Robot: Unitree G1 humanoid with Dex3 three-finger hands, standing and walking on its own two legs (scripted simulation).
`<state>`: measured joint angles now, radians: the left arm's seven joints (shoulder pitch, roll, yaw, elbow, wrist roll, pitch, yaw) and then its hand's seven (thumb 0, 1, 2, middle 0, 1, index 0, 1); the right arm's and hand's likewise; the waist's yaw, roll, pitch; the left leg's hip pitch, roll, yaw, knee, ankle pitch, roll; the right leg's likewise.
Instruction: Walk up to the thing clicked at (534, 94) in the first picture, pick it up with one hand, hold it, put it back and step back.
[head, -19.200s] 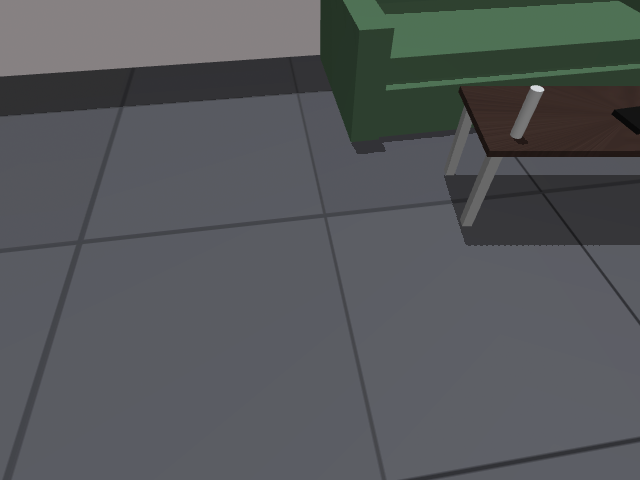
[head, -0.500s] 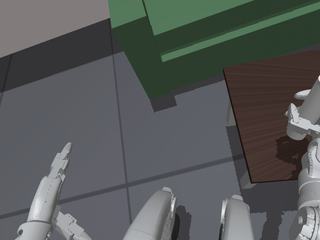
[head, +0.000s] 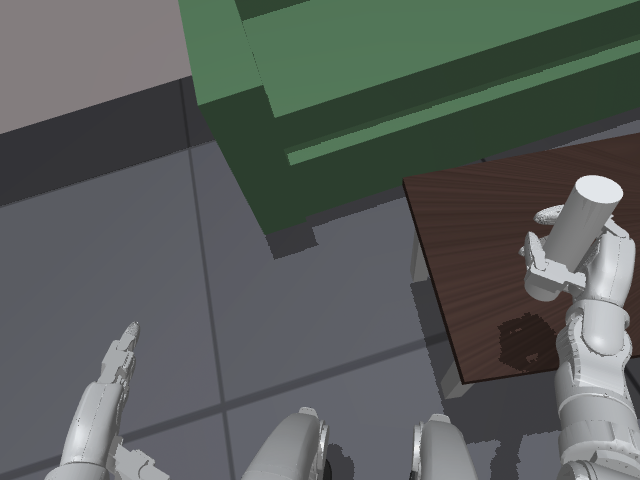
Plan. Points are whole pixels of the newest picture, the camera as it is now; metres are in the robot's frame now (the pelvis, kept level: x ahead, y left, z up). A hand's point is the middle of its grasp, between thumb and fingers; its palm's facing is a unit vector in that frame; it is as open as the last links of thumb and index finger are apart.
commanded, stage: lift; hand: right
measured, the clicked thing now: (565, 245) +0.41 -0.23 +0.01
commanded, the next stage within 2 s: hold in 0.98 s
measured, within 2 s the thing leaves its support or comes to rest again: neither
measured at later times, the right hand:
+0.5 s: hand (549, 247) +0.37 -0.19 +0.06, palm faces +0.26 +0.97 -0.01, open 5.8 cm
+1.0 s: hand (557, 252) +0.35 -0.18 +0.10, palm faces +0.26 +0.96 -0.01, open 5.8 cm
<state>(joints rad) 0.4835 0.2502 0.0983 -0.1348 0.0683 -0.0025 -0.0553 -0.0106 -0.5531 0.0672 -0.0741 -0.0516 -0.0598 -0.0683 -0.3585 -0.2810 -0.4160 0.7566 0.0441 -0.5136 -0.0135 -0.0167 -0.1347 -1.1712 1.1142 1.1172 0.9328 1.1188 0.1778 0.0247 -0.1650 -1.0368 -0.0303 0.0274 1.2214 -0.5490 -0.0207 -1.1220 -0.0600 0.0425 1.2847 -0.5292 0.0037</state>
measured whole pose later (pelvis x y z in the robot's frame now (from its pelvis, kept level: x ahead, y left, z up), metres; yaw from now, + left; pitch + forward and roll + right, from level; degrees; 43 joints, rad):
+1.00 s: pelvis +0.01 +0.01 +0.05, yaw -1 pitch +10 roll +1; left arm 0.43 0.21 0.08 0.09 0.02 0.05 0.02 -0.01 -0.53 0.05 -0.06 -0.05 -0.05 -0.06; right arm -0.10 -0.14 -0.21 0.41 0.09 -0.37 -0.09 -0.02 -0.14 -1.17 1.11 1.12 0.93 1.13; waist 0.06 0.02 -0.10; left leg -0.68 0.00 -0.01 0.97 -0.48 -0.02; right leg -0.73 -0.03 -0.01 0.98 -0.44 0.01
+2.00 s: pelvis +0.02 +0.01 +0.07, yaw -1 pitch +7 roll +0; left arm 0.36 0.21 0.10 0.26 0.00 0.03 0.04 -0.01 -0.52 0.05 -0.07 -0.06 -0.07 -0.07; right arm -0.06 -0.14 -0.17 0.35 0.12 -0.33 -0.08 -0.02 -0.14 -1.17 1.11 1.13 0.92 1.14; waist 0.04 0.01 -0.07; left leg -0.55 0.01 -0.01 0.87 -0.44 -0.01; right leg -0.59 -0.03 -0.01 0.86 -0.39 0.01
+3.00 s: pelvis +0.02 +0.01 +0.07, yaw -1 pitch +6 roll +0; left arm 0.35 0.21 0.10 0.29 0.00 0.03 0.05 -0.01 -0.52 0.05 -0.07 -0.06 -0.07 -0.07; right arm -0.04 -0.14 -0.16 0.34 0.12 -0.33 -0.09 -0.02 -0.14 -1.17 1.10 1.13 0.92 1.15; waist 0.04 0.01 -0.07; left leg -0.53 0.01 -0.01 0.86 -0.43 -0.01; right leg -0.58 -0.02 -0.01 0.85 -0.39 0.01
